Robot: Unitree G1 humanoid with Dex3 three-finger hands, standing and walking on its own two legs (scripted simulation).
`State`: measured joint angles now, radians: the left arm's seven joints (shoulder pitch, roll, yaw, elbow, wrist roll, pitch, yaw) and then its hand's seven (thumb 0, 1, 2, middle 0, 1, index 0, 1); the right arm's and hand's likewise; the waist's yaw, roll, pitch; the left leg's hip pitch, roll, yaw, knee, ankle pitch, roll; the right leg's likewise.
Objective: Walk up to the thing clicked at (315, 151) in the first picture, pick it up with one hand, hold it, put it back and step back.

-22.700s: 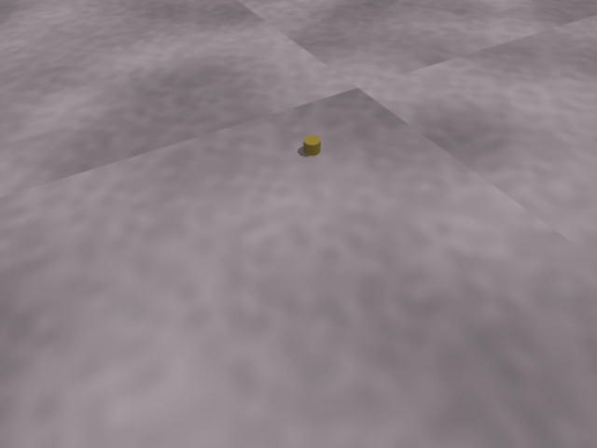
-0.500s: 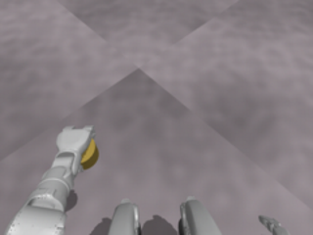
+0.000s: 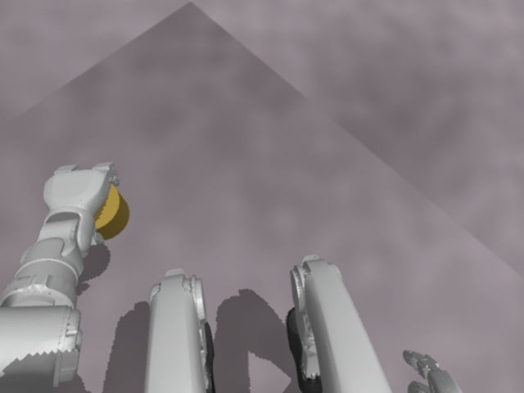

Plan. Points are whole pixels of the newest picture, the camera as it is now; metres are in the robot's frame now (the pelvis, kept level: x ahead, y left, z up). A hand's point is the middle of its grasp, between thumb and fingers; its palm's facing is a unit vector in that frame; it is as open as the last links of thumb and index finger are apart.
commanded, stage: crouch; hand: left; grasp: from above
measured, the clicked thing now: (96, 210) +0.43 +0.27 -0.18
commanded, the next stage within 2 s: lower in 0.94 s
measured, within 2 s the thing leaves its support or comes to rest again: neither
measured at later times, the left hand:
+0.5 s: hand (104, 212) +0.44 +0.28 -0.24, palm faces -0.45 -0.04 -0.89, open 11.7 cm
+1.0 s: hand (112, 215) +0.45 +0.28 -0.29, palm faces -0.45 -0.04 -0.89, open 11.7 cm
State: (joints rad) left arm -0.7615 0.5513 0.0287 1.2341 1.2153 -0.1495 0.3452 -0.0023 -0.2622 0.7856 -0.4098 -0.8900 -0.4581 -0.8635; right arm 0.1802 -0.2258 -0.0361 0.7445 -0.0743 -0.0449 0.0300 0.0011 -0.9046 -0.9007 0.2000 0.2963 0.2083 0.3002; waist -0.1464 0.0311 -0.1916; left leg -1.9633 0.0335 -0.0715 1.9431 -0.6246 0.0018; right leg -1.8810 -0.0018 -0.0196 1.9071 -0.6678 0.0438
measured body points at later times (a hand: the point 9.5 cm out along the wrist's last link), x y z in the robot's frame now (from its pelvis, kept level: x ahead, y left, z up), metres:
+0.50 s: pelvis +0.00 +0.00 -0.08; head +0.23 +0.05 +0.30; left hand +0.46 +0.28 -0.19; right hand +0.06 -0.28 -0.20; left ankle +0.08 +0.12 -0.44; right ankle +0.08 -0.14 -0.44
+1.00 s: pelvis -0.01 -0.01 -0.13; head +0.23 +0.05 +0.25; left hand +0.47 +0.28 -0.24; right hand +0.04 -0.28 -0.24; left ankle +0.08 +0.12 -0.44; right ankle +0.08 -0.14 -0.44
